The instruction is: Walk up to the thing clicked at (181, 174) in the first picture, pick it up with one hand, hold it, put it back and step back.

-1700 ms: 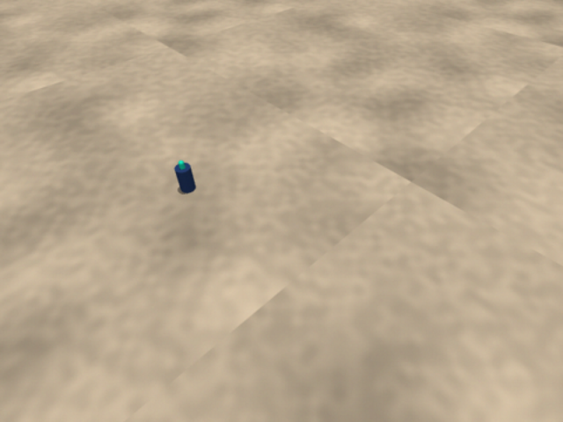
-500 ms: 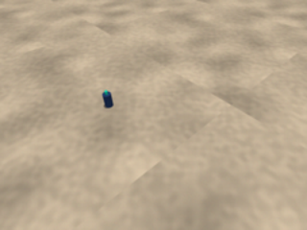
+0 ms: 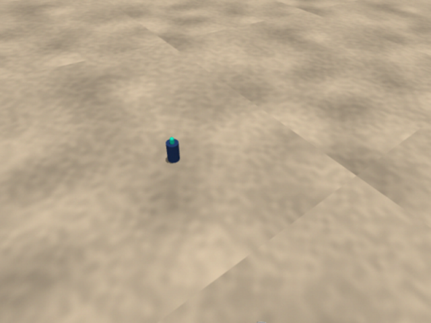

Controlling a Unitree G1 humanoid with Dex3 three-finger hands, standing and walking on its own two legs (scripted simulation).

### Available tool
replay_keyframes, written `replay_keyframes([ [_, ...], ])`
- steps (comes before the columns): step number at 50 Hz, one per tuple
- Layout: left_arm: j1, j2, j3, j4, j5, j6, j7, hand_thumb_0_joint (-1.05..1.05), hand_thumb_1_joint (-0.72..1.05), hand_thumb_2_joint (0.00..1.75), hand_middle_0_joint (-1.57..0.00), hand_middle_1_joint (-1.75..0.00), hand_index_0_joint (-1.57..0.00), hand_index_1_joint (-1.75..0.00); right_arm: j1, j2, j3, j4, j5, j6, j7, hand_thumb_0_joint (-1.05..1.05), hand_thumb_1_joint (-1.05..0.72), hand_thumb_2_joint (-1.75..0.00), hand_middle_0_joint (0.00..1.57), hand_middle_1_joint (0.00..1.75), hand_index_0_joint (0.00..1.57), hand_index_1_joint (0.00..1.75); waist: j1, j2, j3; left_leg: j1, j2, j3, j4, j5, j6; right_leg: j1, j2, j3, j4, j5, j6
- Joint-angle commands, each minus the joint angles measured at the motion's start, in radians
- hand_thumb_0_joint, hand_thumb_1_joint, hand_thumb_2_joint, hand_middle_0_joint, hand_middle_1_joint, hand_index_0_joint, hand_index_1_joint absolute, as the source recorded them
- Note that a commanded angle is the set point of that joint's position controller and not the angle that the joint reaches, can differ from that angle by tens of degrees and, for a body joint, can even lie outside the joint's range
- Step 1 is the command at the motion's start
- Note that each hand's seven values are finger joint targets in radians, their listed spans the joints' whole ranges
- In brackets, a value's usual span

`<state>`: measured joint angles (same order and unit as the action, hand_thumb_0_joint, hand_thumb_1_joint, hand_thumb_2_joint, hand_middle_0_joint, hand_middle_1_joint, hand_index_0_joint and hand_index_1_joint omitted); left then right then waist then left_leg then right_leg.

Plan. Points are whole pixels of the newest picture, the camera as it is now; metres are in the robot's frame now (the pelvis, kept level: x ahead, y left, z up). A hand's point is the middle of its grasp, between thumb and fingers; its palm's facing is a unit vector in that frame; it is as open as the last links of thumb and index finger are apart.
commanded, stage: walk up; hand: left
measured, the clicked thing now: (172, 148) +1.30 +0.20 -0.68
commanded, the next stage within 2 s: none
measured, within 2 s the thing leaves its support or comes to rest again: neither
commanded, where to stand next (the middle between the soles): +0.92 -0.04 m, yaw +3 degrees
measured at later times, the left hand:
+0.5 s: hand (105, 287) +0.27 +0.24 -0.13, palm faces +0.05 -0.93 -0.36, open 7.4 cm
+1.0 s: hand (124, 190) +0.53 +0.25 -0.14, palm faces -0.04 -0.92 -0.38, open 7.4 cm
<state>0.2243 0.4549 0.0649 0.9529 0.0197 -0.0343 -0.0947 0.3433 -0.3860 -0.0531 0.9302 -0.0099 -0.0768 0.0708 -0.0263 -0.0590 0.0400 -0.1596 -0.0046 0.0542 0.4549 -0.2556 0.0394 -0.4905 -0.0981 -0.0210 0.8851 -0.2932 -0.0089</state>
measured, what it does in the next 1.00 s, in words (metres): walks ahead: right foot, then left foot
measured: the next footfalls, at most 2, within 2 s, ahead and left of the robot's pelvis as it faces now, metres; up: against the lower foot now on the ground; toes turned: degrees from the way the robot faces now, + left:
right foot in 0.20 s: +0.26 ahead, -0.16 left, +0.00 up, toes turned -4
left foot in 0.60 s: +0.45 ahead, +0.11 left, +0.00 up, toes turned +9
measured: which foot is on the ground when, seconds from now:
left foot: down 0.00-0.20, up 0.22-0.58, down 0.60-1.00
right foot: up 0.00-0.18, down 0.20-0.62, up 0.64-1.00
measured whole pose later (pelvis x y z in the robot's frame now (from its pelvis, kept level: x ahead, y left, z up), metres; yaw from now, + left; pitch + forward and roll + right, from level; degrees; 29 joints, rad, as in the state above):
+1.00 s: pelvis +0.47 -0.04 -0.01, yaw +2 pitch -2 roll +2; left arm 0.27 0.44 0.06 0.90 0.02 -0.05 -0.10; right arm 0.35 -0.43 -0.05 0.85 -0.01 -0.08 0.06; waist -0.02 -0.02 0.05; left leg -0.10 0.05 0.12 0.51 -0.37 -0.01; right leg -0.45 -0.11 -0.03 0.62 -0.17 -0.02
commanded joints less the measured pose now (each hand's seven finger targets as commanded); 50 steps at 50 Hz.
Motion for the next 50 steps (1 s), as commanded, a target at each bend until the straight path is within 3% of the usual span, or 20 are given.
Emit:
replay_keyframes([
  [1,-0.082,0.181,0.057,-0.106,0.0,-0.024,-0.003,0.0,0.9,0.9,-0.2,-0.3,-0.2,-0.3,-0.038,-0.32,-0.094,-0.107,0.006,-0.04,-0.026,0.0,-0.9,-0.9,0.2,0.3,0.2,0.3,0.004,0.177,0.084,-0.058,0.263,-0.264,-0.299,-0.255,0.174,-0.033,-0.039,0.028,-0.168,0.099,0.001],
  [7,-0.114,0.139,0.06,-0.118,0.0,-0.046,0.005,0.0,0.9,0.9,-0.2,-0.3,-0.2,-0.3,-0.01,-0.302,-0.087,-0.12,0.002,-0.027,-0.031,0.0,-0.9,-0.9,0.2,0.3,0.2,0.3,0.008,0.149,0.021,-0.007,0.227,-0.15,-0.103,0.136,0.137,0.151,0.05,-0.067,-0.332,0.106,-0.024],
  [9,0.097,0.179,0.082,-0.061,0.001,-0.059,0.027,0.0,0.9,0.9,-0.2,-0.3,-0.2,-0.3,-0.028,-0.253,-0.065,-0.141,0.005,-0.023,-0.036,0.0,-0.9,-0.9,0.2,0.3,0.2,0.3,0.121,0.031,-0.092,-0.112,0.144,-0.062,0.236,0.309,0.082,0.481,0.081,-0.066,-0.393,0.077,-0.054],
  [10,0.225,0.254,0.112,-0.04,0.011,-0.067,0.041,0.0,0.9,0.9,-0.2,-0.3,-0.2,-0.3,0.009,-0.18,-0.041,-0.157,0.009,-0.024,-0.038,0.0,-0.9,-0.9,0.2,0.3,0.2,0.3,0.168,-0.187,-0.156,-0.313,0.05,-0.002,0.546,0.118,0.039,0.659,-0.092,0.184,-0.48,-0.129,-0.095],
  [11,0.236,0.331,0.117,-0.062,-0.001,-0.072,0.048,0.0,0.9,0.9,-0.2,-0.3,-0.2,-0.3,0.015,-0.187,-0.034,-0.172,0.017,-0.023,-0.042,0.0,-0.9,-0.9,0.2,0.3,0.2,0.3,0.154,-0.244,-0.131,-0.553,-0.065,-0.022,0.692,-0.248,0.015,0.715,-0.338,0.645,-0.669,-0.272,-0.193],
  [12,0.169,0.325,0.106,-0.085,-0.013,-0.069,0.048,0.0,0.9,0.9,-0.2,-0.3,-0.2,-0.3,-0.036,-0.266,-0.054,-0.15,0.009,-0.016,-0.052,0.0,-0.9,-0.9,0.2,0.3,0.2,0.3,0.144,-0.1,-0.085,-0.541,0.013,-0.141,0.783,-0.251,0.014,0.589,-0.373,0.672,-0.663,-0.309,-0.268],
  [14,0.079,0.255,0.085,-0.107,-0.023,-0.068,0.052,0.0,0.9,0.9,-0.2,-0.3,-0.2,-0.3,-0.024,-0.261,-0.055,-0.112,0.023,-0.018,-0.04,0.0,-0.9,-0.9,0.2,0.3,0.2,0.3,0.088,-0.026,0.007,-0.485,0.066,-0.178,0.715,-0.119,0.017,0.437,-0.251,0.401,-0.654,-0.204,-0.235],
  [17,0.03,0.213,0.068,-0.132,-0.016,-0.075,0.05,0.0,0.9,0.9,-0.2,-0.3,-0.2,-0.3,0.031,-0.236,-0.056,-0.08,0.008,-0.009,-0.017,0.0,-0.9,-0.9,0.2,0.3,0.2,0.3,0.041,-0.107,0.037,-0.386,0.092,-0.12,0.545,-0.07,-0.013,0.301,-0.174,0.176,-0.669,-0.024,-0.213],
  [20,0.041,0.225,0.073,-0.155,-0.008,-0.081,0.048,0.0,0.9,0.9,-0.2,-0.3,-0.2,-0.3,-0.037,-0.212,-0.055,-0.107,-0.003,-0.002,-0.001,0.0,-0.9,-0.9,0.2,0.3,0.2,0.3,0.056,-0.121,0.039,-0.377,0.103,-0.055,0.374,-0.033,-0.043,0.29,-0.172,0.103,-0.671,0.017,-0.231],
  [25,0.076,0.23,0.066,-0.171,-0.006,-0.075,0.04,0.0,0.9,0.9,-0.2,-0.3,-0.2,-0.3,-0.139,-0.189,-0.061,-0.143,-0.007,-0.016,0.009,0.0,-0.9,-0.9,0.2,0.3,0.2,0.3,0.078,-0.054,-0.004,-0.243,0.069,0.024,0.144,0.114,-0.026,0.326,-0.152,0.03,-0.57,0.158,-0.186],
  [28,0.071,0.218,0.047,-0.181,-0.012,-0.063,0.043,0.0,0.9,0.9,-0.2,-0.3,-0.2,-0.3,-0.045,-0.22,-0.082,-0.112,-0.012,-0.022,-0.002,0.0,-0.9,-0.9,0.2,0.3,0.2,0.3,0.002,0.029,-0.044,0.03,0.023,0.057,0.088,0.116,-0.005,0.198,-0.121,-0.019,-0.38,0.227,-0.152],
  [29,0.104,0.169,0.029,-0.185,-0.015,-0.058,0.047,0.0,0.9,0.9,-0.2,-0.3,-0.2,-0.3,0.072,-0.269,-0.098,-0.081,-0.024,-0.028,-0.013,0.0,-0.9,-0.9,0.2,0.3,0.2,0.3,-0.052,0.154,-0.116,0.195,0.04,-0.003,0.042,0.013,0.033,0.131,-0.058,-0.067,-0.133,0.268,-0.125],
  [30,0.135,0.094,0.006,-0.2,-0.025,-0.055,0.052,0.0,0.9,0.9,-0.2,-0.3,-0.2,-0.3,0.172,-0.365,-0.126,-0.077,-0.041,-0.031,-0.029,0.0,-0.9,-0.9,0.2,0.3,0.2,0.3,-0.085,0.386,-0.182,0.329,0.279,-0.371,-0.04,-0.138,0.105,-0.067,0.045,-0.095,0.175,0.0,-0.065],
  [31,0.16,0.156,0.023,-0.187,-0.031,-0.046,0.062,0.0,0.9,0.9,-0.2,-0.3,-0.2,-0.3,0.138,-0.413,-0.135,-0.121,-0.013,-0.032,-0.035,0.0,-0.9,-0.9,0.2,0.3,0.2,0.3,-0.077,0.296,-0.186,0.318,0.455,-0.745,-0.208,-0.321,0.213,-0.186,0.124,0.011,0.288,-0.249,-0.055],
  [33,0.115,0.221,0.026,-0.156,-0.022,-0.042,0.068,0.0,0.9,0.9,-0.2,-0.3,-0.2,-0.3,0.034,-0.357,-0.116,-0.136,0.022,-0.025,-0.042,0.0,-0.9,-0.9,0.2,0.3,0.2,0.3,-0.037,0.122,-0.057,0.164,0.406,-0.537,-0.193,-0.2,0.205,-0.196,0.035,0.127,0.339,-0.141,-0.053],
  [36,0.196,0.191,0.033,-0.097,-0.026,-0.037,0.052,0.0,0.9,0.9,-0.2,-0.3,-0.2,-0.3,-0.055,-0.282,-0.078,-0.149,0.017,-0.034,-0.04,0.0,-0.9,-0.9,0.2,0.3,0.2,0.3,0.035,0.203,0.022,-0.044,0.293,-0.236,-0.207,-0.018,0.145,-0.064,-0.019,0.092,0.176,-0.045,-0.029],
  [41,0.1,0.163,0.036,-0.128,-0.004,-0.028,0.019,0.0,0.9,0.9,-0.2,-0.3,-0.2,-0.3,-0.043,-0.308,-0.084,-0.165,0.005,-0.043,-0.034,0.0,-0.9,-0.9,0.2,0.3,0.2,0.3,0.006,0.221,0.032,-0.032,0.294,-0.167,-0.239,-0.073,0.195,-0.065,-0.039,0.023,-0.044,0.023,0.008],
  [44,0.034,0.152,0.041,-0.142,-0.004,-0.033,0.008,0.0,0.9,0.9,-0.2,-0.3,-0.2,-0.3,-0.035,-0.311,-0.086,-0.165,0.007,-0.04,-0.032,0.0,-0.9,-0.9,0.2,0.3,0.2,0.3,-0.002,0.211,0.037,-0.031,0.27,-0.133,-0.227,-0.107,0.174,-0.028,-0.028,-0.001,-0.17,0.106,-0.003],
  [48,0.033,0.15,0.05,-0.123,-0.005,-0.044,0.007,0.0,0.9,0.9,-0.2,-0.3,-0.2,-0.3,-0.074,-0.309,-0.083,-0.177,0.007,-0.027,-0.031,0.0,-0.9,-0.9,0.2,0.3,0.2,0.3,0.028,0.171,0.024,-0.104,0.257,-0.088,-0.136,-0.077,0.146,0.154,0.013,-0.039,-0.288,0.144,-0.013],
  [50,0.121,0.172,0.064,-0.096,0.001,-0.054,0.018,0.0,0.9,0.9,-0.2,-0.3,-0.2,-0.3,-0.072,-0.277,-0.069,-0.179,0.003,-0.019,-0.035,0.0,-0.9,-0.9,0.2,0.3,0.2,0.3,0.081,0.104,-0.028,-0.152,0.215,-0.037,0.056,0.026,0.106,0.348,0.059,-0.073,-0.331,0.107,-0.025],
])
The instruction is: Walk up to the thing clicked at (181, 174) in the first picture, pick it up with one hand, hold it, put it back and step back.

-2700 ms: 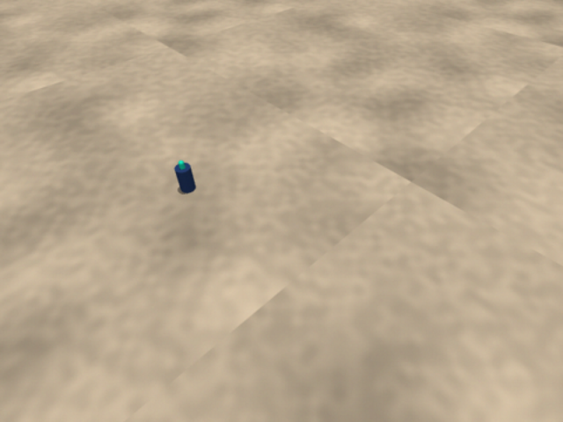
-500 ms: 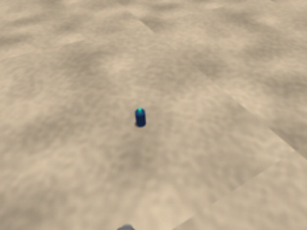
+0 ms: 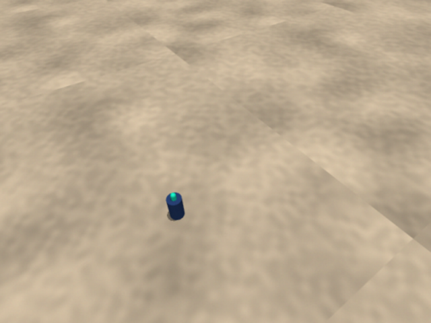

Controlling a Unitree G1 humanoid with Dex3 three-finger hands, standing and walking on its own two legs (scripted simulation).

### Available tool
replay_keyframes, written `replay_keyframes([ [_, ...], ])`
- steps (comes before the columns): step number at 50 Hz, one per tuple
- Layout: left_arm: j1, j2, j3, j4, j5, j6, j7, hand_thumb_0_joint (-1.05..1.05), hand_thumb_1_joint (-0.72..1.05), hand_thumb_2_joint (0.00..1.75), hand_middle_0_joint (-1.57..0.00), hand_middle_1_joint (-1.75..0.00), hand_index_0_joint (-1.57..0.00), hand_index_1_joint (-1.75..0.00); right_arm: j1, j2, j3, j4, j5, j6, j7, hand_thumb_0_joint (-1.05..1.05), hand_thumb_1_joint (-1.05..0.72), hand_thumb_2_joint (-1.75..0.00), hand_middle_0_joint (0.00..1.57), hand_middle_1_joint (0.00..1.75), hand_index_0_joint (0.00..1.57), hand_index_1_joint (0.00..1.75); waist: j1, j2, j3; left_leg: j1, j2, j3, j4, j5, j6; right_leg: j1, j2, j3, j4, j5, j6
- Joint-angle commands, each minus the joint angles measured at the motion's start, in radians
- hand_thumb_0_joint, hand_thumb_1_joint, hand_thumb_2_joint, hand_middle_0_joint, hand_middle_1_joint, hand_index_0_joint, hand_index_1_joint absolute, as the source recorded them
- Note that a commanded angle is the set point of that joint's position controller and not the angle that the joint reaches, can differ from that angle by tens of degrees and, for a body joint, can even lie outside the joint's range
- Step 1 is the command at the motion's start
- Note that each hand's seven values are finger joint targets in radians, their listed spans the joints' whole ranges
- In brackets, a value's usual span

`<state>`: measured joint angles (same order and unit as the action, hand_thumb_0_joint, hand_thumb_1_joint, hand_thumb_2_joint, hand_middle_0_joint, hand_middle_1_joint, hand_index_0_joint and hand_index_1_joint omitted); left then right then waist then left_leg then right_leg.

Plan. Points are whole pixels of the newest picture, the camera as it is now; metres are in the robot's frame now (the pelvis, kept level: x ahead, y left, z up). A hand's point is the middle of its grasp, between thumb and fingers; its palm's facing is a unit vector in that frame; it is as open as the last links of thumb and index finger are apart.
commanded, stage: walk up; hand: left
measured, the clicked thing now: (175, 204) +0.84 +0.20 -0.67
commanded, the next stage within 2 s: none
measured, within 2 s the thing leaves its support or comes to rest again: neither
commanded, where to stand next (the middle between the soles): +0.45 -0.02 m, yaw +0 degrees
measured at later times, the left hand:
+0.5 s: hand (91, 320) +0.20 +0.27 -0.15, palm faces +0.00 -0.93 -0.36, open 7.4 cm
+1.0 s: hand (122, 226) +0.41 +0.24 -0.12, palm faces -0.01 -0.90 -0.44, open 7.4 cm
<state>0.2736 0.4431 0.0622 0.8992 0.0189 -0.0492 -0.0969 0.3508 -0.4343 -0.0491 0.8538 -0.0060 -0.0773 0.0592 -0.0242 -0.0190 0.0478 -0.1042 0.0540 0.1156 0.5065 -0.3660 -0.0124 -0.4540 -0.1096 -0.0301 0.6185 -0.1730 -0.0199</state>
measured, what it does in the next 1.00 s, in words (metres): walks ahead: right foot, then left foot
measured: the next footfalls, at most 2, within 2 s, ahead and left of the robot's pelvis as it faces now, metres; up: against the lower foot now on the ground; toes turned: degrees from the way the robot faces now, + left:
right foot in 0.02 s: +0.16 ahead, -0.14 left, +0.00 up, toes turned -5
left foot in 0.46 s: +0.31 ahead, +0.12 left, +0.00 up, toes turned +7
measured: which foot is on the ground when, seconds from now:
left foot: down 0.00-0.04, up 0.06-0.44, down 0.46-0.86, up 0.88-1.00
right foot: up 0.00-0.00, down 0.02-0.48, up 0.50-0.82, down 0.84-1.00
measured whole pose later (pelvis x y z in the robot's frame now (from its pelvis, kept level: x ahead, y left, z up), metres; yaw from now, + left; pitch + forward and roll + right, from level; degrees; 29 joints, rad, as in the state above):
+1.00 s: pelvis +0.33 -0.04 -0.01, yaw +1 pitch -2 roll +0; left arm 0.26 0.39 0.03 0.86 0.01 -0.08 -0.02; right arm 0.29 -0.44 -0.04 0.88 0.00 -0.01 0.03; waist 0.01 0.07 0.09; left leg -0.41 0.03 0.00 1.02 -0.47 0.03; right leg -0.35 -0.05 -0.07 0.62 -0.23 -0.02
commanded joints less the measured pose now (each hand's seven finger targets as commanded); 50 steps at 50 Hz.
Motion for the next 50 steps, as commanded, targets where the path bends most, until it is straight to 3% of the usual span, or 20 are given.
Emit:
replay_keyframes([
  [1,0.149,0.224,0.084,-0.021,0.004,-0.05,0.033,0.0,0.9,0.9,-0.2,-0.3,-0.2,-0.3,-0.028,-0.175,-0.052,-0.1,-0.001,-0.018,-0.024,0.0,-0.9,-0.9,0.2,0.3,0.2,0.3,0.112,-0.082,-0.096,-0.287,0.089,-0.035,0.242,0.182,0.127,0.479,0.058,-0.009,-0.133,-0.105,-0.038],
  [2,0.233,0.322,0.113,-0.027,0.006,-0.059,0.05,0.0,0.9,0.9,-0.2,-0.3,-0.2,-0.3,0.001,-0.096,-0.024,-0.123,0.005,-0.019,-0.023,0.0,-0.9,-0.9,0.2,0.3,0.2,0.3,0.141,-0.34,-0.135,-0.476,-0.033,0.015,0.548,-0.057,0.068,0.584,-0.192,0.399,-0.278,-0.258,-0.107],
  [3,0.22,0.358,0.108,-0.036,-0.009,-0.056,0.052,0.0,0.9,0.9,-0.2,-0.3,-0.2,-0.3,-0.037,-0.184,-0.045,-0.11,0.005,-0.007,-0.033,0.0,-0.9,-0.9,0.2,0.3,0.2,0.3,0.146,-0.253,-0.097,-0.584,-0.054,-0.076,0.652,-0.181,0.057,0.547,-0.321,0.667,-0.373,-0.316,-0.22],
  [4,0.175,0.335,0.1,-0.061,-0.02,-0.053,0.057,0.0,0.9,0.9,-0.2,-0.3,-0.2,-0.3,-0.056,-0.221,-0.054,-0.09,0.005,-0.003,-0.039,0.0,-0.9,-0.9,0.2,0.3,0.2,0.3,0.123,-0.135,-0.058,-0.58,-0.007,-0.162,0.705,-0.136,0.053,0.485,-0.321,0.62,-0.348,-0.235,-0.256],
  [9,0.064,0.229,0.064,-0.099,-0.024,-0.056,0.068,0.0,0.9,0.9,-0.2,-0.3,-0.2,-0.3,0.022,-0.182,-0.051,-0.019,0.008,0.009,-0.018,0.0,-0.9,-0.9,0.2,0.3,0.2,0.3,0.043,-0.156,-0.013,-0.447,0.036,-0.15,0.518,0.025,0.033,0.297,-0.152,0.204,-0.32,0.074,-0.197],
  [14,0.06,0.251,0.073,-0.138,-0.006,-0.062,0.064,0.0,0.9,0.9,-0.2,-0.3,-0.2,-0.3,-0.076,-0.155,-0.054,-0.058,-0.011,0.012,0.006,0.0,-0.9,-0.9,0.2,0.3,0.2,0.3,0.064,-0.137,0.003,-0.418,0.055,-0.108,0.262,0.112,0.014,0.262,-0.178,0.167,-0.362,-0.11,-0.221],
  [19,0.056,0.257,0.064,-0.148,-0.011,-0.054,0.057,0.0,0.9,0.9,-0.2,-0.3,-0.2,-0.3,-0.123,-0.156,-0.065,-0.067,-0.011,-0.004,0.012,0.0,-0.9,-0.9,0.2,0.3,0.2,0.3,0.062,-0.089,0.019,-0.258,0.015,-0.051,0.118,0.177,0.026,0.172,-0.164,0.124,-0.314,-0.185,-0.188],
  [22,0.04,0.214,0.04,-0.153,-0.007,-0.045,0.059,0.0,0.9,0.9,-0.2,-0.3,-0.2,-0.3,0.016,-0.189,-0.084,-0.023,-0.015,-0.018,-0.004,0.0,-0.9,-0.9,0.2,0.3,0.2,0.3,-0.035,0.021,-0.039,0.029,-0.037,-0.03,0.03,0.124,0.057,0.058,-0.096,0.034,-0.053,-0.03,-0.133],
  [23,0.071,0.155,0.019,-0.157,-0.011,-0.044,0.061,0.0,0.9,0.9,-0.2,-0.3,-0.2,-0.3,0.134,-0.25,-0.104,0.0,-0.025,-0.026,-0.018,0.0,-0.9,-0.9,0.2,0.3,0.2,0.3,-0.084,0.209,-0.123,0.169,0.083,-0.238,-0.084,-0.033,0.105,-0.011,-0.019,-0.03,0.262,0.026,-0.082],
  [24,0.11,0.106,0.011,-0.157,-0.026,-0.038,0.06,0.0,0.9,0.9,-0.2,-0.3,-0.2,-0.3,0.139,-0.33,-0.119,-0.035,-0.027,-0.032,-0.028,0.0,-0.9,-0.9,0.2,0.3,0.2,0.3,-0.062,0.333,-0.104,0.25,0.334,-0.723,-0.245,-0.153,0.207,-0.263,0.146,-0.039,0.471,-0.305,-0.021],
  [25,0.075,0.222,0.034,-0.131,-0.013,-0.027,0.079,0.0,0.9,0.9,-0.2,-0.3,-0.2,-0.3,0.113,-0.345,-0.127,-0.042,0.011,-0.025,-0.026,0.0,-0.9,-0.9,0.2,0.3,0.2,0.3,-0.068,0.195,-0.074,0.153,0.4,-0.781,-0.249,-0.14,0.295,-0.251,0.079,0.071,0.549,-0.374,-0.035],
  [27,0.081,0.206,0.03,-0.104,-0.023,-0.028,0.079,0.0,0.9,0.9,-0.2,-0.3,-0.2,-0.3,0.041,-0.264,-0.094,-0.063,0.012,-0.025,-0.034,0.0,-0.9,-0.9,0.2,0.3,0.2,0.3,-0.017,0.09,-0.016,0.074,0.308,-0.524,-0.204,0.163,0.253,-0.21,0.049,0.136,0.544,-0.272,-0.031],
  [30,0.132,0.183,0.03,-0.07,-0.023,-0.021,0.063,0.0,0.9,0.9,-0.2,-0.3,-0.2,-0.3,-0.018,-0.234,-0.078,-0.072,0.009,-0.029,-0.038,0.0,-0.9,-0.9,0.2,0.3,0.2,0.3,0.019,0.172,-0.014,-0.04,0.233,-0.294,-0.194,0.272,0.226,-0.103,0.006,0.075,0.39,-0.198,-0.013],
  [36,0.032,0.159,0.039,-0.091,-0.009,-0.022,0.036,0.0,0.9,0.9,-0.2,-0.3,-0.2,-0.3,-0.031,-0.261,-0.082,-0.098,-0.003,-0.022,-0.025,0.0,-0.9,-0.9,0.2,0.3,0.2,0.3,0.0,0.201,0.024,-0.145,0.198,-0.213,-0.232,0.051,0.24,0.002,0.011,-0.005,0.112,-0.083,0.01],
  [41,0.148,0.184,0.063,-0.024,-0.004,-0.046,0.058,0.0,0.9,0.9,-0.2,-0.3,-0.2,-0.3,-0.088,-0.197,-0.054,-0.124,0.0,0.011,-0.02,0.0,-0.9,-0.9,0.2,0.3,0.2,0.3,0.09,0.054,-0.033,-0.34,0.134,-0.139,0.044,-0.023,0.163,0.375,0.091,-0.035,-0.058,-0.022,0.001],
  [42,0.192,0.227,0.077,-0.017,0.0,-0.054,0.071,0.0,0.9,0.9,-0.2,-0.3,-0.2,-0.3,-0.053,-0.14,-0.033,-0.124,0.004,0.014,-0.021,0.0,-0.9,-0.9,0.2,0.3,0.2,0.3,0.117,-0.11,-0.054,-0.431,0.058,-0.065,0.252,-0.059,0.122,0.47,0.02,0.09,-0.176,-0.161,-0.029],
  [43,0.196,0.303,0.085,-0.036,0.005,-0.063,0.09,0.0,0.9,0.9,-0.2,-0.3,-0.2,-0.3,-0.031,-0.061,-0.003,-0.125,0.003,0.022,-0.029,0.0,-0.9,-0.9,0.2,0.3,0.2,0.3,0.102,-0.292,-0.025,-0.542,-0.056,-0.029,0.506,-0.158,0.05,0.432,-0.242,0.507,-0.348,-0.196,-0.1],
  [44,0.148,0.332,0.079,-0.059,-0.008,-0.055,0.09,0.0,0.9,0.9,-0.2,-0.3,-0.2,-0.3,-0.033,-0.162,-0.036,-0.105,-0.002,0.039,-0.046,0.0,-0.9,-0.9,0.2,0.3,0.2,0.3,0.093,-0.176,-0.009,-0.527,-0.035,-0.134,0.569,-0.208,0.045,0.339,-0.333,0.639,-0.37,-0.213,-0.211],
  [45,0.106,0.306,0.073,-0.077,-0.016,-0.05,0.09,0.0,0.9,0.9,-0.2,-0.3,-0.2,-0.3,-0.016,-0.201,-0.048,-0.079,0.005,0.042,-0.051,0.0,-0.9,-0.9,0.2,0.3,0.2,0.3,0.07,-0.108,0.001,-0.515,-0.007,-0.174,0.606,-0.188,0.042,0.323,-0.31,0.566,-0.331,-0.134,-0.254],
  [50,0.025,0.237,0.043,-0.088,-0.006,-0.044,0.108,0.0,0.9,0.9,-0.2,-0.3,-0.2,-0.3,0.023,-0.161,-0.045,-0.007,0.0,0.058,-0.044,0.0,-0.9,-0.9,0.2,0.3,0.2,0.3,0.038,-0.151,-0.049,-0.39,0.017,-0.147,0.449,-0.075,0.028,0.247,-0.163,0.207,-0.219,0.183,-0.188],
])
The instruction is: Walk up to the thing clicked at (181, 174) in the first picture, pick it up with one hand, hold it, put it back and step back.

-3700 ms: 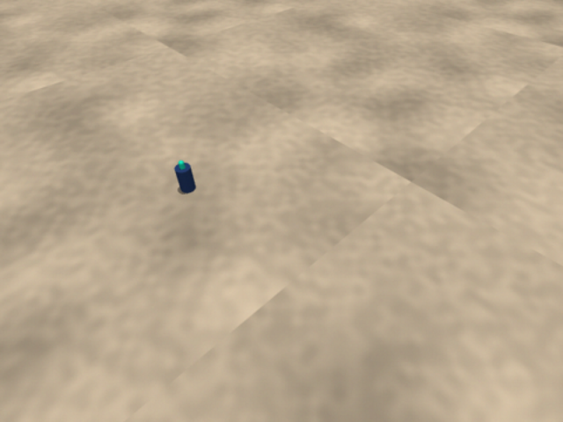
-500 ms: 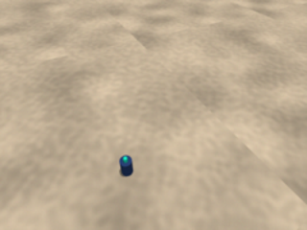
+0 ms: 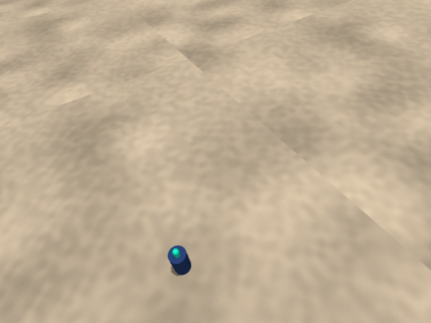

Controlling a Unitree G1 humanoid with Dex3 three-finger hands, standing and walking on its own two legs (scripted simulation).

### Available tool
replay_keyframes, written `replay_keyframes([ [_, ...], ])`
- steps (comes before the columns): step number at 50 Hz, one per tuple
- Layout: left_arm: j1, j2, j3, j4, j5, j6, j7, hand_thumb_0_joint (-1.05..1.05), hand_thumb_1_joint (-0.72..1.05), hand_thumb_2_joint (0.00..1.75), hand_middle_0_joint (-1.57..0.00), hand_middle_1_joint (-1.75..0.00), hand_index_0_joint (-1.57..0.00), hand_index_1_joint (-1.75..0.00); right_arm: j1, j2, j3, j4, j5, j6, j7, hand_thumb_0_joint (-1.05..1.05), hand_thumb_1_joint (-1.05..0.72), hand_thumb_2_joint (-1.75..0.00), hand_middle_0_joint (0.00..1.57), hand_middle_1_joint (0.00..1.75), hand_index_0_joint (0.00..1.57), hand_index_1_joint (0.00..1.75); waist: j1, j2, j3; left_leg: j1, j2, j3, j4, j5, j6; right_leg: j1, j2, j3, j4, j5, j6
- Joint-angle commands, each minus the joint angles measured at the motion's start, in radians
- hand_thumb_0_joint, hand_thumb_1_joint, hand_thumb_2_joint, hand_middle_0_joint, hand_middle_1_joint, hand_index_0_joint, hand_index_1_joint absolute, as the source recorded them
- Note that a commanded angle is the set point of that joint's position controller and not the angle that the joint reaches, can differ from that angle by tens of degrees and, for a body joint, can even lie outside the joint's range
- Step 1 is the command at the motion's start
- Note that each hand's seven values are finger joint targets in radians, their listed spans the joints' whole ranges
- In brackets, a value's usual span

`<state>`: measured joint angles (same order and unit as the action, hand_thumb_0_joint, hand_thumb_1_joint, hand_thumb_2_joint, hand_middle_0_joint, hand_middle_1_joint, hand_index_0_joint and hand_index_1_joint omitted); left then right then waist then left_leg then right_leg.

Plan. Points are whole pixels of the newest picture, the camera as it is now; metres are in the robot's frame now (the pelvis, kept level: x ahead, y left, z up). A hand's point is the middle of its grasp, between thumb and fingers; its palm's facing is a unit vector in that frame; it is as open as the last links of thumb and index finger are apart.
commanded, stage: walk up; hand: left
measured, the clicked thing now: (179, 258) +0.51 +0.23 -0.67
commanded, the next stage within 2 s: stand in 1.46 s
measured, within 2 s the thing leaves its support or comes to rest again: neither
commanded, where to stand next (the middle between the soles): +0.12 +0.02 m, yaw -1 degrees
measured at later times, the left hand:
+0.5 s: hand out of the picture +0.11 +0.29 -0.15, palm faces +0.00 -0.94 -0.35, open 7.4 cm
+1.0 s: hand out of the picture +0.14 +0.28 -0.13, palm faces -0.01 -0.94 -0.35, open 7.4 cm
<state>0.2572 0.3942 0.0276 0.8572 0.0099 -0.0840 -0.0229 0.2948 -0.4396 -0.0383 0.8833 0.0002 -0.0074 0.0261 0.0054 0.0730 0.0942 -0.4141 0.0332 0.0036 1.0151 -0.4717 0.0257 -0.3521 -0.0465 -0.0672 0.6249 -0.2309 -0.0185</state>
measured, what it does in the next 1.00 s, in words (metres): steps on the spot: left foot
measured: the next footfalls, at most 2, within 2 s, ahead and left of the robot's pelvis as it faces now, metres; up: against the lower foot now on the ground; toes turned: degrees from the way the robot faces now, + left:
left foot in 0.18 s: +0.12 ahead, +0.16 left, +0.00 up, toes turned +2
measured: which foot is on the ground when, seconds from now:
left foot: up 0.00-0.16, down 0.18-1.00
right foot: down 0.00-1.00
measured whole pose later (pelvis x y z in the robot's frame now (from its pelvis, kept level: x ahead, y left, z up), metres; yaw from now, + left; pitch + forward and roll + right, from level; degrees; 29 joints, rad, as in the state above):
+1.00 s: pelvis +0.06 +0.03 +0.02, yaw +1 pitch -2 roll +0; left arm 0.06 0.35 0.00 1.16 0.01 -0.02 -0.01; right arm 0.05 -0.36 0.00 1.17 0.00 0.00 0.02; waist 0.00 0.01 0.05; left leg -0.17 0.03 0.03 0.35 -0.15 -0.01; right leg -0.13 -0.05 -0.03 0.33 -0.17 0.04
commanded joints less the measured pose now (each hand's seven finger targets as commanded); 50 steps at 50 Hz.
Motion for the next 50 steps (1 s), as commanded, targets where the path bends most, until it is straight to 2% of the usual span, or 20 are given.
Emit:
replay_keyframes([
  [1,0.036,0.278,0.074,-0.048,0.006,-0.009,0.037,0.0,0.9,0.9,-0.2,-0.3,-0.2,-0.3,0.068,-0.143,-0.053,-0.033,-0.008,-0.007,-0.011,0.0,-0.9,-0.9,0.2,0.3,0.2,0.3,0.01,-0.248,-0.101,-0.035,0.039,-0.027,-0.126,0.049,-0.015,0.113,-0.228,0.225,-0.21,0.283,-0.188],
  [4,-0.026,0.277,0.066,-0.05,0.002,0.003,0.041,0.0,0.9,0.9,-0.2,-0.3,-0.2,-0.3,0.026,-0.132,-0.051,-0.013,-0.007,-0.004,-0.015,0.0,-0.9,-0.9,0.2,0.3,0.2,0.3,0.004,-0.257,-0.121,0.076,0.021,0.014,-0.258,0.101,-0.015,0.044,-0.227,0.186,-0.151,0.329,-0.181],
  [5,-0.047,0.278,0.061,-0.048,-0.002,0.01,0.042,0.0,0.9,0.9,-0.2,-0.3,-0.2,-0.3,0.016,-0.134,-0.054,-0.006,-0.006,-0.005,-0.017,0.0,-0.9,-0.9,0.2,0.3,0.2,0.3,-0.008,-0.24,-0.131,0.124,0.008,0.031,-0.304,0.162,-0.012,0.014,-0.224,0.169,-0.119,0.334,-0.174],
  [7,-0.078,0.259,0.045,-0.044,-0.011,0.023,0.041,0.0,0.9,0.9,-0.2,-0.3,-0.2,-0.3,0.025,-0.148,-0.06,0.011,-0.01,-0.014,-0.023,0.0,-0.9,-0.9,0.2,0.3,0.2,0.3,-0.035,-0.21,-0.144,0.217,-0.011,0.037,-0.412,0.288,0.007,-0.053,-0.196,0.152,-0.037,0.239,-0.128],
  [8,-0.069,0.23,0.035,-0.037,-0.015,0.031,0.041,0.0,0.9,0.9,-0.2,-0.3,-0.2,-0.3,0.009,-0.178,-0.065,0.013,-0.017,-0.019,-0.027,0.0,-0.9,-0.9,0.2,0.3,0.2,0.3,-0.031,-0.145,-0.131,0.235,0.035,-0.033,-0.469,0.318,0.023,-0.106,-0.167,0.142,-0.006,0.135,-0.091],
  [9,-0.045,0.19,0.025,-0.034,-0.021,0.037,0.039,0.0,0.9,0.9,-0.2,-0.3,-0.2,-0.3,-0.034,-0.223,-0.07,-0.002,-0.021,-0.025,-0.029,0.0,-0.9,-0.9,0.2,0.3,0.2,0.3,-0.002,-0.012,-0.138,0.208,0.166,-0.222,-0.544,0.337,0.061,-0.117,-0.087,0.088,0.064,-0.013,-0.039],
  [10,-0.019,0.202,0.027,0.001,-0.032,0.05,0.044,0.0,0.9,0.9,-0.2,-0.3,-0.2,-0.3,-0.123,-0.262,-0.068,-0.019,-0.004,-0.026,-0.026,0.0,-0.9,-0.9,0.2,0.3,0.2,0.3,0.023,0.078,-0.133,0.078,0.262,-0.346,-0.61,0.2,0.155,-0.014,0.013,0.024,0.128,-0.213,-0.01],
  [11,-0.026,0.223,0.035,0.037,-0.021,0.056,0.046,0.0,0.9,0.9,-0.2,-0.3,-0.2,-0.3,-0.158,-0.241,-0.062,-0.013,-0.004,-0.022,-0.022,0.0,-0.9,-0.9,0.2,0.3,0.2,0.3,0.023,0.046,-0.124,0.018,0.252,-0.335,-0.608,0.161,0.175,0.065,0.006,0.044,0.138,-0.269,-0.007],
  [12,-0.029,0.211,0.031,0.052,-0.018,0.054,0.043,0.0,0.9,0.9,-0.2,-0.3,-0.2,-0.3,-0.178,-0.216,-0.049,-0.006,-0.004,-0.019,-0.022,0.0,-0.9,-0.9,0.2,0.3,0.2,0.3,0.034,0.029,-0.123,0.012,0.205,-0.255,-0.589,0.162,0.146,0.079,0.008,0.046,0.079,-0.24,-0.013],
  [14,-0.028,0.216,0.03,0.094,-0.016,0.043,0.04,0.0,0.9,0.9,-0.2,-0.3,-0.2,-0.3,-0.218,-0.174,-0.028,0.014,0.001,-0.014,-0.022,0.0,-0.9,-0.9,0.2,0.3,0.2,0.3,0.039,0.037,-0.101,-0.005,0.134,-0.164,-0.54,0.17,0.064,0.124,-0.037,0.09,-0.063,-0.065,-0.019],
  [15,-0.047,0.237,0.032,0.097,-0.012,0.037,0.04,0.0,0.9,0.9,-0.2,-0.3,-0.2,-0.3,-0.216,-0.155,-0.018,0.026,0.005,-0.013,-0.02,0.0,-0.9,-0.9,0.2,0.3,0.2,0.3,0.032,0.012,-0.1,0.022,0.099,-0.126,-0.501,0.188,0.035,0.102,-0.079,0.156,-0.116,-0.037,-0.033],
  [16,-0.097,0.254,0.031,0.102,-0.008,0.035,0.039,0.0,0.9,0.9,-0.2,-0.3,-0.2,-0.3,-0.202,-0.154,-0.016,0.044,0.005,-0.01,-0.019,0.0,-0.9,-0.9,0.2,0.3,0.2,0.3,0.003,-0.016,-0.078,0.054,0.075,-0.115,-0.5,0.16,0.022,0.044,-0.109,0.197,-0.148,-0.06,-0.047],
  [17,-0.139,0.253,0.028,0.103,-0.01,0.036,0.038,0.0,0.9,0.9,-0.2,-0.3,-0.2,-0.3,-0.18,-0.156,-0.016,0.068,0.004,-0.009,-0.02,0.0,-0.9,-0.9,0.2,0.3,0.2,0.3,-0.015,-0.024,-0.077,0.105,0.078,-0.118,-0.527,0.146,0.024,0.016,-0.111,0.189,-0.149,-0.067,-0.047],
  [19,-0.143,0.22,0.013,0.124,-0.017,0.037,0.035,0.0,0.9,0.9,-0.2,-0.3,-0.2,-0.3,-0.206,-0.172,-0.017,0.088,0.001,-0.016,-0.02,0.0,-0.9,-0.9,0.2,0.3,0.2,0.3,-0.001,0.015,-0.115,0.146,0.111,-0.15,-0.571,0.205,0.039,0.056,-0.059,0.118,-0.117,-0.008,-0.02],
  [21,-0.131,0.204,0.007,0.158,-0.019,0.039,0.034,0.0,0.9,0.9,-0.2,-0.3,-0.2,-0.3,-0.242,-0.166,-0.01,0.101,0.004,-0.02,-0.019,0.0,-0.9,-0.9,0.2,0.3,0.2,0.3,0.014,0.014,-0.129,0.134,0.131,-0.157,-0.601,0.24,0.05,0.113,-0.042,0.093,-0.122,0.012,-0.009],
  [29,-0.186,0.2,0.001,0.222,-0.018,0.032,0.033,0.0,0.9,0.9,-0.2,-0.3,-0.2,-0.3,-0.298,-0.14,-0.002,0.158,0.012,-0.015,-0.019,0.0,-0.9,-0.9,0.2,0.3,0.2,0.3,0.004,-0.055,-0.165,0.266,0.099,-0.087,-0.602,0.415,0.016,0.155,-0.094,0.124,-0.238,0.172,-0.002],
  [36,-0.235,0.19,0.001,0.246,-0.009,0.038,0.031,0.0,0.9,0.9,-0.2,-0.3,-0.2,-0.3,-0.322,-0.129,-0.003,0.201,0.007,-0.007,-0.016,0.0,-0.9,-0.9,0.2,0.3,0.2,0.3,-0.003,-0.101,-0.149,0.294,0.094,-0.072,-0.676,0.375,0.001,0.18,-0.106,0.128,-0.331,0.129,0.008],
  [40,-0.23,0.183,0.004,0.255,-0.01,0.039,0.031,0.0,0.9,0.9,-0.2,-0.3,-0.2,-0.3,-0.326,-0.127,-0.002,0.213,0.006,-0.007,-0.016,0.0,-0.9,-0.9,0.2,0.3,0.2,0.3,0.005,-0.095,-0.161,0.312,0.096,-0.066,-0.693,0.414,-0.005,0.213,-0.104,0.116,-0.348,0.164,0.015],
  [46,-0.243,0.182,0.009,0.254,-0.005,0.048,0.03,0.0,0.9,0.9,-0.2,-0.3,-0.2,-0.3,-0.32,-0.128,-0.003,0.222,0.0,-0.009,-0.016,0.0,-0.9,-0.9,0.2,0.3,0.2,0.3,0.004,-0.071,-0.136,0.28,0.097,-0.073,-0.737,0.335,-0.01,0.223,-0.1,0.11,-0.358,0.113,0.016],
  [50,-0.246,0.177,0.014,0.254,-0.004,0.05,0.029,0.0,0.9,0.9,-0.2,-0.3,-0.2,-0.3,-0.298,-0.129,-0.006,0.229,0.0,-0.014,-0.019,0.0,-0.9,-0.9,0.2,0.3,0.2,0.3,0.0,-0.067,-0.159,0.288,0.102,-0.07,-0.734,0.394,-0.01,0.253,-0.1,0.107,-0.345,0.147,0.011],
])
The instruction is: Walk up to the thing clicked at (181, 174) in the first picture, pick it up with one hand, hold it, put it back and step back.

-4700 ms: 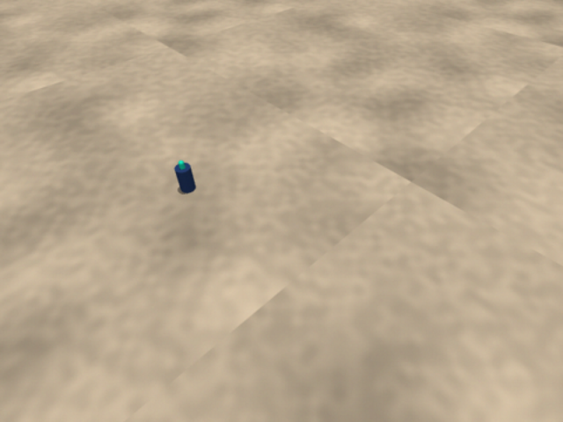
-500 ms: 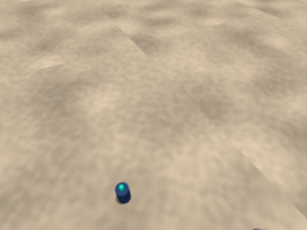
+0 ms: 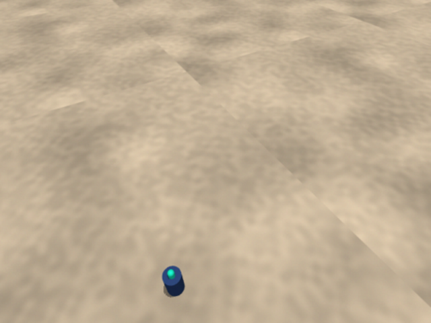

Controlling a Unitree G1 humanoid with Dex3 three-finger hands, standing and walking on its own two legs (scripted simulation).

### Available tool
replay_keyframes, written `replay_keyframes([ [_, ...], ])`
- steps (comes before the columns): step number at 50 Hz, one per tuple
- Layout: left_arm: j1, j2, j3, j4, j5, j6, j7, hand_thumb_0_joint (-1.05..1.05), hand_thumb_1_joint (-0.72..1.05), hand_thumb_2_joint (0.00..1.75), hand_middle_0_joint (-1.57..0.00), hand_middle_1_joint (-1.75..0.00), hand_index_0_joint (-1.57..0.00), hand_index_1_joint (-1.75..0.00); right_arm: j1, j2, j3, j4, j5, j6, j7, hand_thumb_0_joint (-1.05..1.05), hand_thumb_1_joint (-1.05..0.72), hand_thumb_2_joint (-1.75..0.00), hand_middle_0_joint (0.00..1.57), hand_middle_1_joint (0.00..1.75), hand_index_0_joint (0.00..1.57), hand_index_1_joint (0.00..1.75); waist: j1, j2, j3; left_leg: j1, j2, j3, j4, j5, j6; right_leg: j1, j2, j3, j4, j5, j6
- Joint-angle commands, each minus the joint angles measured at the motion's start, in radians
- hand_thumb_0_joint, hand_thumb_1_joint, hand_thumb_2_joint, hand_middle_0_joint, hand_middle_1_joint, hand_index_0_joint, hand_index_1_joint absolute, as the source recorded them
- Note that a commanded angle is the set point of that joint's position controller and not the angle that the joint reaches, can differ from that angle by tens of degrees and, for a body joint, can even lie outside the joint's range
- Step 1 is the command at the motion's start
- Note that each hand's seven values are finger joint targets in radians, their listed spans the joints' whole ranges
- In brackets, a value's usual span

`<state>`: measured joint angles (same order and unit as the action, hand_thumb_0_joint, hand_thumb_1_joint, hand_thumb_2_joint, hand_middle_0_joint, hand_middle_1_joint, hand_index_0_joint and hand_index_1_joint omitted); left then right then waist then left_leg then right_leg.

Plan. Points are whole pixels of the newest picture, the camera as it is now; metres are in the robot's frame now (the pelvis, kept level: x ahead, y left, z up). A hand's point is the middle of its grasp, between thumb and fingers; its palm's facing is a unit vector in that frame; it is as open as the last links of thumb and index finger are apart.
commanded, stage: walk up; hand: left
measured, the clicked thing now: (173, 279) +0.46 +0.20 -0.69
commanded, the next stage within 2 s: stand in 0.46 s
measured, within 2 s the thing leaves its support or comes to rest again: neither
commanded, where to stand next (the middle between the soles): +0.06 -0.01 m, yaw -1 degrees
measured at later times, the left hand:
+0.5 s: hand out of the picture +0.09 +0.26 -0.15, palm faces -0.01 -0.94 -0.35, open 7.4 cm
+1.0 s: hand out of the picture +0.09 +0.25 -0.16, palm faces -0.02 -0.94 -0.34, open 7.4 cm
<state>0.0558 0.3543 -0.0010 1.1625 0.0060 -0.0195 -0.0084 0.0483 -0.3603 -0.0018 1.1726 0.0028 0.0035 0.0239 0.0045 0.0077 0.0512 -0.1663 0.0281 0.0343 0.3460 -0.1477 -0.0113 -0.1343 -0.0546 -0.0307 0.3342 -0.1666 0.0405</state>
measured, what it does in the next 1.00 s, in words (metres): stands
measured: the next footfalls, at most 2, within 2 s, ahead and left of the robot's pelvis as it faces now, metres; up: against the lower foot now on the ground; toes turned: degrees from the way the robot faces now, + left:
none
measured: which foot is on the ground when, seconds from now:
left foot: down 0.00-1.00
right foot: down 0.00-1.00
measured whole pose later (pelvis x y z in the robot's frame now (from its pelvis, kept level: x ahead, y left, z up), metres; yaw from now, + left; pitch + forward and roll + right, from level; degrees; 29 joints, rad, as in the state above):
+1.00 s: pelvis +0.02 -0.01 +0.00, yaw +0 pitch -2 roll +0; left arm 0.11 0.35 0.00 1.15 0.01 -0.01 -0.01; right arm 0.08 -0.35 0.00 1.15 -0.01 -0.01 0.01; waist 0.00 0.00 0.04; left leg -0.14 0.03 0.02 0.32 -0.16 -0.02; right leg -0.10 -0.05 -0.04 0.32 -0.18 0.03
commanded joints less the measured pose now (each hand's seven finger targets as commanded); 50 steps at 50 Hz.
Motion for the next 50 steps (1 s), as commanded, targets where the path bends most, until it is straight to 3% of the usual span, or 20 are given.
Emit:
replay_keyframes([
  [1,-0.034,0.212,0.04,-0.05,-0.003,-0.014,0.014,0.0,0.9,0.9,-0.2,-0.3,-0.2,-0.3,-0.058,-0.206,-0.041,-0.063,-0.002,-0.025,-0.016,0.0,-0.9,-0.9,0.2,0.3,0.2,0.3,0.007,0.011,-0.102,0.036,0.106,-0.105,-0.069,0.068,0.025,0.022,-0.089,0.067,-0.055,0.077,-0.043],
  [8,-0.036,0.212,0.043,-0.056,0.002,-0.01,0.013,0.0,0.9,0.9,-0.2,-0.3,-0.2,-0.3,-0.044,-0.212,-0.046,-0.066,-0.007,-0.023,-0.018,0.0,-0.9,-0.9,0.2,0.3,0.2,0.3,0.0,0.015,-0.089,0.006,0.105,-0.118,-0.089,-0.017,0.028,0.025,-0.084,0.068,-0.056,0.04,-0.047],
  [21,-0.028,0.207,0.045,-0.06,0.001,-0.012,0.015,0.0,0.9,0.9,-0.2,-0.3,-0.2,-0.3,-0.026,-0.203,-0.047,-0.071,-0.004,-0.022,-0.02,0.0,-0.9,-0.9,0.2,0.3,0.2,0.3,-0.005,-0.008,-0.111,0.047,0.102,-0.104,-0.057,0.083,0.03,0.024,-0.09,0.064,-0.056,0.091,-0.042],
  [25,-0.016,0.205,0.041,-0.06,0.007,-0.01,0.015,0.0,0.9,0.9,-0.2,-0.3,-0.2,-0.3,-0.025,-0.202,-0.045,-0.076,-0.016,-0.03,-0.022,0.0,-0.9,-0.9,0.2,0.3,0.2,0.3,-0.011,-0.021,-0.09,0.052,0.111,-0.114,-0.077,0.065,0.02,0.002,-0.089,0.066,-0.067,0.036,-0.039],
  [39,0.004,0.214,0.044,-0.07,0.005,-0.013,0.013,0.0,0.9,0.9,-0.2,-0.3,-0.2,-0.3,-0.024,-0.196,-0.041,-0.089,-0.012,-0.036,-0.024,0.0,-0.9,-0.9,0.2,0.3,0.2,0.3,-0.01,-0.009,-0.093,0.072,0.111,-0.103,-0.066,0.132,0.017,0.024,-0.094,0.068,-0.066,0.1,-0.042],
  [50,0.012,0.209,0.042,-0.071,0.006,-0.01,0.013,0.0,0.9,0.9,-0.2,-0.3,-0.2,-0.3,-0.014,-0.204,-0.039,-0.09,-0.011,-0.031,-0.026,0.0,-0.9,-0.9,0.2,0.3,0.2,0.3,-0.007,-0.013,-0.076,0.056,0.107,-0.099,-0.061,0.087,0.019,0.029,-0.096,0.073,-0.086,0.08,-0.044],
])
